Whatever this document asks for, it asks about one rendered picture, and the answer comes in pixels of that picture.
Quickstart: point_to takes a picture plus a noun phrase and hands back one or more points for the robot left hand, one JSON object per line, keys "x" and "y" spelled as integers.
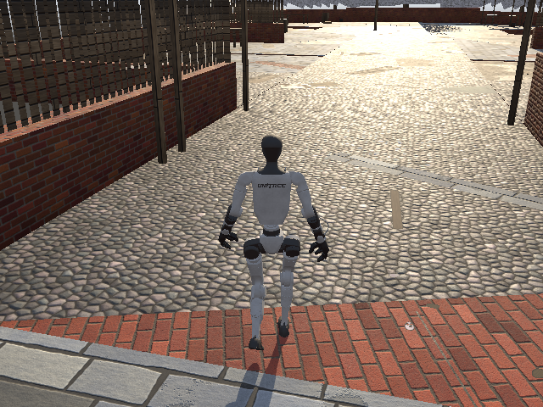
{"x": 230, "y": 237}

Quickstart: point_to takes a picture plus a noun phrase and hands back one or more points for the right robot upper arm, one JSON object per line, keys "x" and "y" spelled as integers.
{"x": 298, "y": 179}

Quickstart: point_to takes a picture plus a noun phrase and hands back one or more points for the robot right forearm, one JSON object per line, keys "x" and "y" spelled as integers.
{"x": 316, "y": 227}

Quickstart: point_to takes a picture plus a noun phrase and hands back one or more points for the left robot upper arm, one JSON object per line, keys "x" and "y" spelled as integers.
{"x": 240, "y": 190}

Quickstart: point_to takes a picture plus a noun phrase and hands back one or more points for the right robot thigh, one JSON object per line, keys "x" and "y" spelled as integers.
{"x": 291, "y": 248}

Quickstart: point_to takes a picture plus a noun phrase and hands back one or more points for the left robot shin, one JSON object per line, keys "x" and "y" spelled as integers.
{"x": 257, "y": 312}

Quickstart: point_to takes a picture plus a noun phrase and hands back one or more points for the robot right hand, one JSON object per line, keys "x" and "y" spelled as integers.
{"x": 323, "y": 247}

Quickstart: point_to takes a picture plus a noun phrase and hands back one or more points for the robot left forearm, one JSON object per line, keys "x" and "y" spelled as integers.
{"x": 228, "y": 222}

